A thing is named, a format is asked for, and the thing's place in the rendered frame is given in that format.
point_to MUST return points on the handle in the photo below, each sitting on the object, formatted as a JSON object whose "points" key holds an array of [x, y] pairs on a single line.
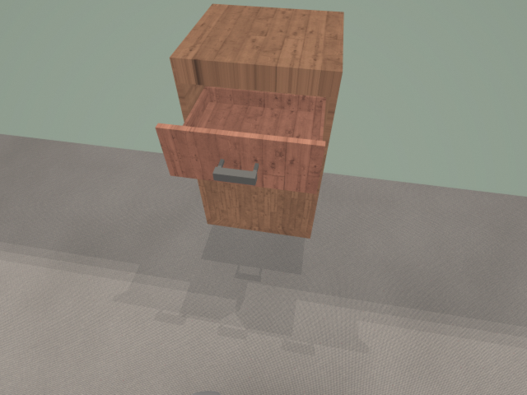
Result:
{"points": [[235, 176]]}

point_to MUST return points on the drawer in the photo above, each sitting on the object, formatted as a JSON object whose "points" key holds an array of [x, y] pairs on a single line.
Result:
{"points": [[283, 133]]}

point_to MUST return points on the cabinet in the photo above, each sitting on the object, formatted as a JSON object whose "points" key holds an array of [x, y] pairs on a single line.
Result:
{"points": [[281, 50]]}

